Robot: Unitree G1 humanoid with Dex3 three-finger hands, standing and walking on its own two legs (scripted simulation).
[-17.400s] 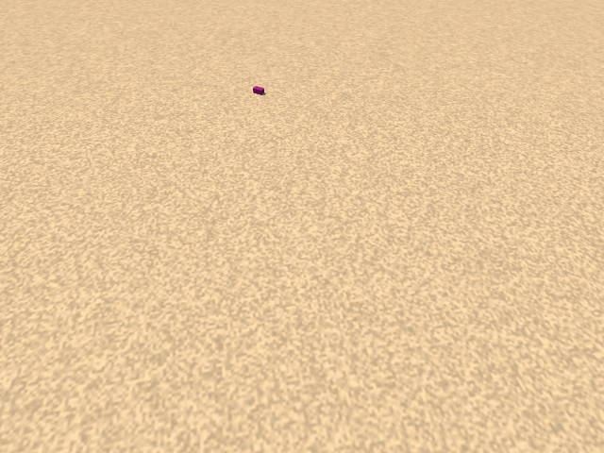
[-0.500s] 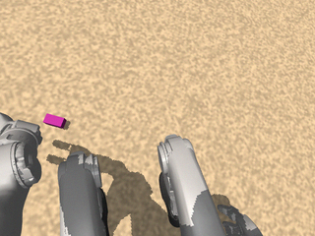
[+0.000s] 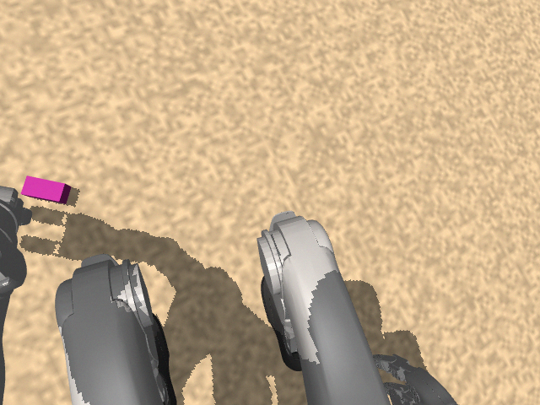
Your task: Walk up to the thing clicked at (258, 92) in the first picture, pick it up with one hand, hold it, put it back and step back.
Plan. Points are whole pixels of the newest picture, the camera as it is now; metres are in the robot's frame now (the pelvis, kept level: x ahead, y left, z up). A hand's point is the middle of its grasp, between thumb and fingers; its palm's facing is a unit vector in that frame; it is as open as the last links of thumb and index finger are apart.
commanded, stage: rise first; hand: left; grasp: from above
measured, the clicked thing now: (47, 190) +0.47 +0.29 -0.32
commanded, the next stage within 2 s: approach in 2.00 s
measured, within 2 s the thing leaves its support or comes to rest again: neither
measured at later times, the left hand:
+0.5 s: hand out of the picture +0.43 +0.32 -0.18, palm faces -0.10 -0.44 -0.89, open 13.7 cm
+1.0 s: hand out of the picture +0.44 +0.33 -0.20, palm faces -0.12 -0.43 -0.90, open 13.7 cm
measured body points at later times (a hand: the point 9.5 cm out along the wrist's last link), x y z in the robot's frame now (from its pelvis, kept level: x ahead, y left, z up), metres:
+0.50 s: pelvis -0.01 +0.01 -0.01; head +0.25 +0.06 +0.36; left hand +0.43 +0.34 -0.13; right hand +0.00 -0.27 -0.10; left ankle +0.08 +0.14 -0.30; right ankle +0.10 -0.13 -0.30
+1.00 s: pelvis -0.01 +0.01 -0.01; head +0.26 +0.07 +0.35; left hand +0.44 +0.34 -0.15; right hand -0.02 -0.26 -0.09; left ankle +0.08 +0.14 -0.30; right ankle +0.10 -0.13 -0.30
